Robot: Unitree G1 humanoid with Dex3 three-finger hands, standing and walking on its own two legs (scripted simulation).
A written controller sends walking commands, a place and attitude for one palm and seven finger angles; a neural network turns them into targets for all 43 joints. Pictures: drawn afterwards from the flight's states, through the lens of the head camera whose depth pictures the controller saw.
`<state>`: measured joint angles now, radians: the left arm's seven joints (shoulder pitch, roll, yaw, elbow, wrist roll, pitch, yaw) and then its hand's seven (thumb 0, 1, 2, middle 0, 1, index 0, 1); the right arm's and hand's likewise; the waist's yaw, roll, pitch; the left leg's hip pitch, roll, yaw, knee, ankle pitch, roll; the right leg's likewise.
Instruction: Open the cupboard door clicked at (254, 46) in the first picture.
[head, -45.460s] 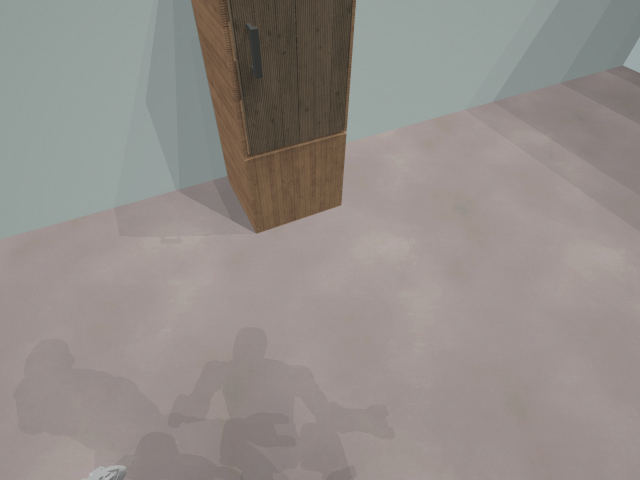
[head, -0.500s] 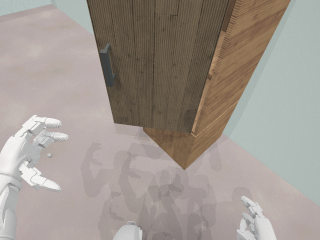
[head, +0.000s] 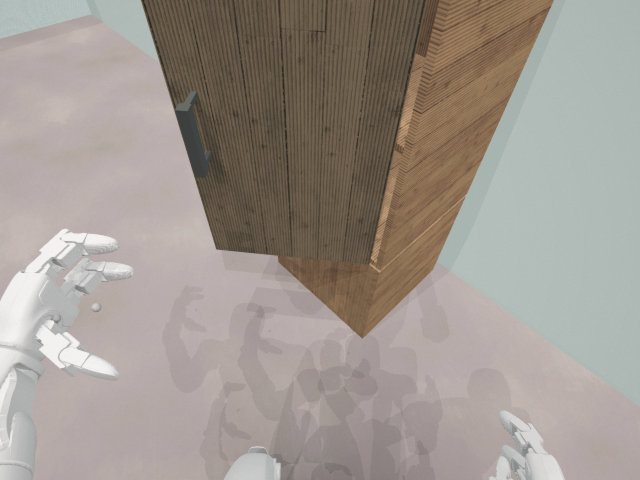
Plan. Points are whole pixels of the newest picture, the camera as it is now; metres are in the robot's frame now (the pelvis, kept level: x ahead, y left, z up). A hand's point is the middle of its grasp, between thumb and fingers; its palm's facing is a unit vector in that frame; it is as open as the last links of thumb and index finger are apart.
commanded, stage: raise the hand with hooked fingers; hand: left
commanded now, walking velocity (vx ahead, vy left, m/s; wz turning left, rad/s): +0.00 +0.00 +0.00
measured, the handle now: (196, 135) +0.62 +0.25 +0.07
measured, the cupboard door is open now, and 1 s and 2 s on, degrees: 40 40 40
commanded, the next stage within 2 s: move the hooked fingers beside the handle in 0.08 s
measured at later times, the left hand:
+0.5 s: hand (110, 264) +0.34 +0.28 +0.08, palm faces -0.05 -1.00 +0.00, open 14.0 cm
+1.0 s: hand (126, 215) +0.42 +0.29 +0.08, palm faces -0.04 -1.00 +0.02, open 13.9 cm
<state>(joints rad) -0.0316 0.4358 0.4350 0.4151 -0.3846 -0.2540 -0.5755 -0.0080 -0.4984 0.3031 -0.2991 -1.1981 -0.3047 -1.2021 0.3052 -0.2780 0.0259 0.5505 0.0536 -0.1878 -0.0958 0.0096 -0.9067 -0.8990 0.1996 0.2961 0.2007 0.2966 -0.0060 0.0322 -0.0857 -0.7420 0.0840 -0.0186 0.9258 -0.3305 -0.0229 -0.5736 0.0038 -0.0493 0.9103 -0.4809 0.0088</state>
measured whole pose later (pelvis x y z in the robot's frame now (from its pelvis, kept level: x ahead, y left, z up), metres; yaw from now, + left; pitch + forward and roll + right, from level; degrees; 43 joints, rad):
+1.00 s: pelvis +0.00 +0.01 -0.02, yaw -1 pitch +15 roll -4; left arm -0.65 0.63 0.49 1.04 -0.24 -0.32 -0.60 -0.01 -0.50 0.30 -0.30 -1.20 -0.30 -1.20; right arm 0.34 -0.28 0.03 0.61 0.04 -0.05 -0.09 0.01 -0.91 -0.90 0.20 0.30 0.20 0.30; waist -0.07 0.01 -0.11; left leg -0.94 0.09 -0.02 1.04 -0.37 -0.01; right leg -0.77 0.01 -0.04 1.01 -0.51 0.02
